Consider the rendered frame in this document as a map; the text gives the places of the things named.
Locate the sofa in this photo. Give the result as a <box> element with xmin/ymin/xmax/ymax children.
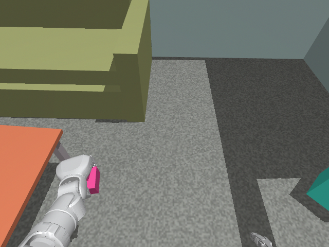
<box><xmin>0</xmin><ymin>0</ymin><xmax>152</xmax><ymax>122</ymax></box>

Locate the left robot hand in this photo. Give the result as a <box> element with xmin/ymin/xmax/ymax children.
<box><xmin>56</xmin><ymin>154</ymin><xmax>97</xmax><ymax>199</ymax></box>

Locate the left robot arm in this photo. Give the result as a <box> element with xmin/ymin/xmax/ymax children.
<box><xmin>18</xmin><ymin>174</ymin><xmax>87</xmax><ymax>247</ymax></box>

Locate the right robot hand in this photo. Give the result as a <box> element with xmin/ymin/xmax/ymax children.
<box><xmin>250</xmin><ymin>232</ymin><xmax>273</xmax><ymax>247</ymax></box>

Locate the coffee table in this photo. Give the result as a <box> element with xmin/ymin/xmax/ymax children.
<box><xmin>0</xmin><ymin>125</ymin><xmax>71</xmax><ymax>247</ymax></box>

